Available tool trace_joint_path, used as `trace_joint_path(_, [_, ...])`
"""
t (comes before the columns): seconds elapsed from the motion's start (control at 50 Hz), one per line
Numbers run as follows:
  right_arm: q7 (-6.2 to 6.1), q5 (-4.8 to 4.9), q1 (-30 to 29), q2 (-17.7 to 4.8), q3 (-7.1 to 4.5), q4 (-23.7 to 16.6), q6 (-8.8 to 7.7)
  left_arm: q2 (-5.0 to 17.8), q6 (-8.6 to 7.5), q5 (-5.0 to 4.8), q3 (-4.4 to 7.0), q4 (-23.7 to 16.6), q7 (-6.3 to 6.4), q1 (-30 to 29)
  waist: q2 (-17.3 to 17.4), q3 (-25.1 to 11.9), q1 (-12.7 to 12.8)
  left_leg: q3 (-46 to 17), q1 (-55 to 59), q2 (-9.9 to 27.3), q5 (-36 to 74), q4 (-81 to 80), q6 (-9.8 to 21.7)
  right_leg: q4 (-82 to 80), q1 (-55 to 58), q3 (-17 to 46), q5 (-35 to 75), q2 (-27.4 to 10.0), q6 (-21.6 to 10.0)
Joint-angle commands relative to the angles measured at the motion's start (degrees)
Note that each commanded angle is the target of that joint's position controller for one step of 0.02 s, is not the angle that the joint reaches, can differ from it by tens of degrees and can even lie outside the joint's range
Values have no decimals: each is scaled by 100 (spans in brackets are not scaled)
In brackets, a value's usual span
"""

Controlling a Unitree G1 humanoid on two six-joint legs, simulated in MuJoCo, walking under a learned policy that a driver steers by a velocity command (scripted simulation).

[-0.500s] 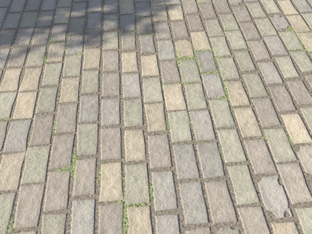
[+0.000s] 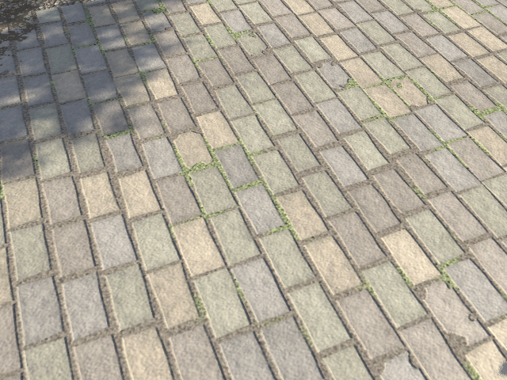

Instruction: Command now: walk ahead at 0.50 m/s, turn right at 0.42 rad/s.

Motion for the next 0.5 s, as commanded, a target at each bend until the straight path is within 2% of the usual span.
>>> trace_joint_path(0.02, [10,23,274,-650,-155,-78,-99,197,-60,14,75,-537,-22,-175,880,-56,-93,-1601,897,1499,293,-1505,960,-346,-1066,249,262,-439,26])
trace_joint_path(0.06, [34,75,332,-822,-193,52,-103,73,-95,89,6,-642,-31,-435,757,29,-41,-1454,916,1537,753,-1649,1161,-1032,-1182,143,488,-467,63])
trace_joint_path(0.1, [33,145,300,-928,-209,94,-47,24,-189,136,-53,-696,-85,-776,683,66,-92,-1191,913,1410,1095,-1695,1165,-1888,-1053,-75,1081,-510,96])
trace_joint_path(0.16, [14,213,562,-1113,-244,216,42,-23,-319,95,-103,-774,-179,-1390,670,129,-310,-911,775,1235,1300,-1597,1042,-2994,-470,-299,1765,-283,182])
trace_joint_path(0.22, [-5,267,893,-1215,-269,367,124,134,-393,31,-59,-886,-237,-1743,784,130,-364,-1154,1009,1418,1190,-1360,950,-3549,-142,-271,1803,-136,140])
trace_joint_path(0.26, [-36,285,885,-1264,-284,418,184,309,-439,22,19,-844,-243,-1541,869,43,-120,-1299,1070,1505,1195,-1051,805,-3917,401,-255,1684,-74,3])
trace_joint_path(0.28, [-50,285,836,-1231,-267,423,199,431,-447,45,97,-716,-214,-1137,840,-158,143,-1194,937,1376,1587,-631,677,-4139,1117,-329,1708,-1,-117])
trace_joint_path(0.3, [-50,242,859,-1034,-199,415,191,682,-446,103,228,-522,-152,-443,733,-619,469,-957,599,1050,1800,274,492,-4149,2247,-262,1707,-112,-285])
trace_joint_path(0.32, [-44,79,808,-597,-33,217,165,1126,-422,229,349,-415,-68,550,0,-1541,865,-638,-454,626,347,2084,219,-3976,3843,911,1717,-1309,-666])
trace_joint_path(0.34, [-54,182,1451,-155,100,87,79,1439,-352,276,387,-339,-81,730,-1502,-2160,558,-495,-2220,-9,-2306,3794,-32,-4603,4995,3172,545,-2457,-1447])
trace_joint_path(0.36, [-60,319,1228,-777,-59,181,62,913,-350,218,271,-320,-98,644,-921,-1726,694,-952,-2788,253,-2209,4537,-48,-4953,4561,3371,-358,-2283,-1426])
trace_joint_path(0.38, [-54,353,831,-993,-138,78,68,637,-371,149,172,-302,-99,334,-704,-998,641,-911,-3027,460,-1701,4655,-7,-5051,3970,2514,-264,-2080,-1231])
trace_joint_path(0.4, [-73,303,651,-927,-146,76,100,448,-390,154,104,-287,-117,-19,-451,-668,469,-832,-2844,646,-1253,4541,-35,-5203,3358,1908,223,-1821,-1105])
trace_joint_path(0.42, [-73,239,559,-865,-163,58,147,271,-412,169,60,-256,-139,-291,-443,-370,318,-843,-2683,766,-948,4313,-70,-5388,2855,1429,693,-1631,-1053])
trace_joint_path(0.44, [-60,238,619,-757,-167,71,217,192,-449,207,46,-217,-142,-465,-484,-224,159,-881,-2384,872,-732,4178,-100,-5575,2458,1023,1066,-1510,-992])
trace_joint_path(0.48, [-42,251,574,-519,-132,16,334,216,-530,210,90,-111,-123,-595,-343,-79,23,-843,-2219,915,-491,3997,-169,-5833,2112,506,1704,-1499,-1031])
trace_joint_path(0.5, [-37,235,480,-474,-127,-44,373,274,-558,211,120,-53,-103,-600,-243,-9,-5,-857,-2289,924,-333,3854,-205,-5913,2066,288,1955,-1519,-1056])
